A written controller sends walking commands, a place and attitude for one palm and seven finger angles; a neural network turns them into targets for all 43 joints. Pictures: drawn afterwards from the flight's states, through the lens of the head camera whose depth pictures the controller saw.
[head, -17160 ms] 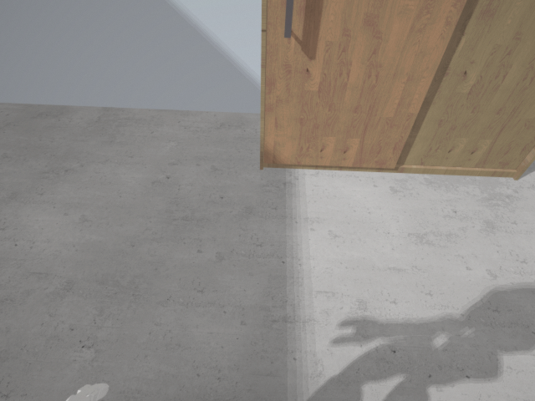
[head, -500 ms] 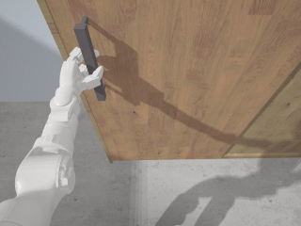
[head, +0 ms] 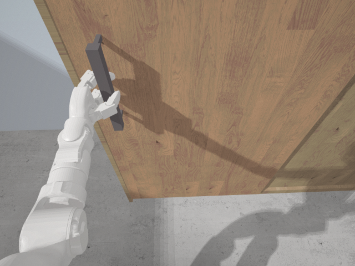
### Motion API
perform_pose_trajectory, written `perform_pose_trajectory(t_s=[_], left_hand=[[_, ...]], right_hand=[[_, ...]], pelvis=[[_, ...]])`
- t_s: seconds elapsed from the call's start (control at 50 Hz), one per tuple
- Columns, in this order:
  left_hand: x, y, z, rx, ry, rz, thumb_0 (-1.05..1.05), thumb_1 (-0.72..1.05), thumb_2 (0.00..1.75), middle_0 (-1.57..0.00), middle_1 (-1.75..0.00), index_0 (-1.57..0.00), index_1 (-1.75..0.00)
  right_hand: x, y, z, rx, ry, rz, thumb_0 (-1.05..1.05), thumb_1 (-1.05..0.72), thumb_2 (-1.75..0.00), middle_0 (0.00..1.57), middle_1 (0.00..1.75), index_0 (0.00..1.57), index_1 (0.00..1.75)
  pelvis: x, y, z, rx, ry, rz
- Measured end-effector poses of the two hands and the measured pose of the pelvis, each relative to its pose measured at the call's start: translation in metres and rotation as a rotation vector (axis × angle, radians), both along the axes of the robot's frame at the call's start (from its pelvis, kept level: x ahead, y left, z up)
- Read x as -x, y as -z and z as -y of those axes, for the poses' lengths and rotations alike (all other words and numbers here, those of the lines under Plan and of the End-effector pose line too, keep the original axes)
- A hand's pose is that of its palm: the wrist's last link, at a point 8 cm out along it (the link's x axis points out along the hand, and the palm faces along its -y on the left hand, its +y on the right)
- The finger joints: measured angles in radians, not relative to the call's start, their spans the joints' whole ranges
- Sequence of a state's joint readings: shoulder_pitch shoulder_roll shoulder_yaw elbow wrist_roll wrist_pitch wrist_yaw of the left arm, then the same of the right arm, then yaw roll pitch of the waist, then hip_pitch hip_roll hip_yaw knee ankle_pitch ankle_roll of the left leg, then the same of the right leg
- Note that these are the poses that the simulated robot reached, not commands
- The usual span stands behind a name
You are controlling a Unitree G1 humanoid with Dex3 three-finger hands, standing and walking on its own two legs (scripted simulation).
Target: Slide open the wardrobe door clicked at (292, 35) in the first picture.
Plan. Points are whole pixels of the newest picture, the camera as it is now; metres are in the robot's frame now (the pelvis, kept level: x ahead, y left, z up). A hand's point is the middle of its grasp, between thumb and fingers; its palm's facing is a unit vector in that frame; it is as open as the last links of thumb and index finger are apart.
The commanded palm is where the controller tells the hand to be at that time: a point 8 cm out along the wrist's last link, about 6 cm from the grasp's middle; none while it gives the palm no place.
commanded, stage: tug the door sideways, standing still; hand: left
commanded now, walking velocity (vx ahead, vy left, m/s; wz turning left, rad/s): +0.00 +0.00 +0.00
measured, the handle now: (110, 88) +0.51 +0.16 +0.12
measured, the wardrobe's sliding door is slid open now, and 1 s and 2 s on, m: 0.00 0.06 0.25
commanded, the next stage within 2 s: step sideways, sliding the door along in 0.56 s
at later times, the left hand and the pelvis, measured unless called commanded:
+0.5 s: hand (122, 103) +0.46 +0.12 +0.12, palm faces +0.06 -1.00 -0.04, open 6.0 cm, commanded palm +0.43 +0.12 +0.12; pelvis -0.01 +0.00 -0.01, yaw +4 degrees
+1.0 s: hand (141, 102) +0.46 +0.08 +0.12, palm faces +0.05 -0.99 -0.14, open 6.2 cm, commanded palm +0.44 +0.11 +0.13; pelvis -0.01 -0.04 +0.00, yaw +0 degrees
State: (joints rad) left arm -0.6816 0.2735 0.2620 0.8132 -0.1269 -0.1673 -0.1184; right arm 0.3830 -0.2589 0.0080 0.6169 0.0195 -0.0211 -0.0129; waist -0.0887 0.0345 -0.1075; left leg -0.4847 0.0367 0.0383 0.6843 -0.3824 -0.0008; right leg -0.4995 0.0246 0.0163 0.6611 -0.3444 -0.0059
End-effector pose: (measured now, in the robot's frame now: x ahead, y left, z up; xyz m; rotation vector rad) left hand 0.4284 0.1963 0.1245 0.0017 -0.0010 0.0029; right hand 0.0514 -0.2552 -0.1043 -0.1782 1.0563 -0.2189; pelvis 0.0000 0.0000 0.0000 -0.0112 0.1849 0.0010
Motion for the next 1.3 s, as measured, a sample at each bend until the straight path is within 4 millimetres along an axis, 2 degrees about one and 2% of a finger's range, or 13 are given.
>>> perform_pose_trajectory(t_s=[0.12, 0.22, 0.52, 0.68, 0.86, 1.0, 1.08, 1.2, 1.26, 1.3], left_hand=[[-0.005, 0.002, 0.006, -0.019, 0.014, -0.031, 0.01, 0.67, 0.79, -0.30, -1.36, -0.32, -1.35], [-0.006, 0.003, 0.009, -0.010, -0.023, -0.034, 0.01, 0.68, 0.83, -0.34, -1.38, -0.34, -1.38], [-0.004, 0.003, 0.025, -0.036, -0.055, -0.020, 0.00, 0.73, 0.82, -0.30, -1.39, -0.26, -1.40], [-0.004, 0.003, 0.039, -0.044, -0.040, -0.015, -0.01, 0.73, 0.81, -0.31, -1.40, -0.25, -1.40], [-0.007, -0.002, 0.053, -0.108, -0.008, -0.057, 0.01, 0.68, 0.78, -0.36, -1.34, -0.31, -1.40], [-0.005, -0.004, 0.069, -0.133, -0.055, -0.070, 0.00, 0.68, 0.80, -0.37, -1.32, -0.29, -1.40], [-0.004, -0.005, 0.079, -0.142, -0.098, -0.086, 0.00, 0.69, 0.82, -0.37, -1.31, -0.27, -1.40], [-0.003, -0.004, 0.090, -0.141, -0.127, -0.085, 0.01, 0.69, 0.83, -0.37, -1.31, -0.28, -1.40], [-0.004, -0.003, 0.095, -0.151, -0.132, -0.054, 0.00, 0.68, 0.83, -0.39, -1.33, -0.28, -1.40], [-0.004, -0.001, 0.098, -0.151, -0.133, -0.026, 0.00, 0.68, 0.83, -0.41, -1.35, -0.27, -1.40]], right_hand=[[-0.015, 0.003, -0.004, 0.006, -0.059, -0.018, 0.01, -0.90, -0.90, 0.20, 0.30, 0.20, 0.30], [-0.016, 0.008, -0.009, -0.003, -0.089, -0.029, 0.01, -0.90, -0.90, 0.20, 0.30, 0.20, 0.30], [0.024, 0.020, -0.014, -0.044, -0.111, -0.112, 0.01, -0.90, -0.90, 0.20, 0.30, 0.20, 0.30], [0.025, 0.020, -0.011, -0.041, -0.121, -0.113, 0.01, -0.91, -0.90, 0.20, 0.30, 0.20, 0.30], [-0.001, 0.012, -0.002, 0.012, 0.017, -0.017, 0.01, -0.90, -0.90, 0.20, 0.30, 0.20, 0.30], [-0.019, 0.030, 0.011, -0.046, -0.013, -0.014, 0.01, -0.90, -0.90, 0.20, 0.30, 0.20, 0.30], [-0.031, 0.034, 0.031, -0.054, -0.031, -0.042, 0.01, -0.90, -0.90, 0.20, 0.30, 0.20, 0.30], [-0.063, 0.010, 0.071, 0.023, -0.094, -0.012, 0.01, -0.90, -0.90, 0.20, 0.30, 0.20, 0.30], [-0.082, 0.004, 0.088, 0.066, -0.106, 0.038, 0.01, -0.90, -0.90, 0.20, 0.30, 0.20, 0.30], [-0.095, 0.006, 0.100, 0.082, -0.096, 0.086, 0.01, -0.90, -0.90, 0.20, 0.30, 0.20, 0.30]], pelvis=[[0.002, 0.001, -0.001, 0.005, -0.037, -0.003], [0.006, 0.003, -0.002, 0.007, -0.054, -0.018], [0.015, 0.007, -0.001, 0.010, -0.079, -0.021], [0.014, 0.008, -0.001, 0.009, -0.083, -0.023], [0.013, -0.001, 0.005, -0.005, -0.022, 0.086], [0.005, 0.004, 0.037, -0.016, -0.003, 0.154], [0.001, 0.001, 0.058, -0.029, -0.039, 0.176], [-0.004, -0.015, 0.083, -0.095, -0.037, 0.173], [-0.006, -0.012, 0.092, -0.094, -0.037, 0.165], [-0.008, -0.003, 0.096, -0.067, -0.024, 0.166]])
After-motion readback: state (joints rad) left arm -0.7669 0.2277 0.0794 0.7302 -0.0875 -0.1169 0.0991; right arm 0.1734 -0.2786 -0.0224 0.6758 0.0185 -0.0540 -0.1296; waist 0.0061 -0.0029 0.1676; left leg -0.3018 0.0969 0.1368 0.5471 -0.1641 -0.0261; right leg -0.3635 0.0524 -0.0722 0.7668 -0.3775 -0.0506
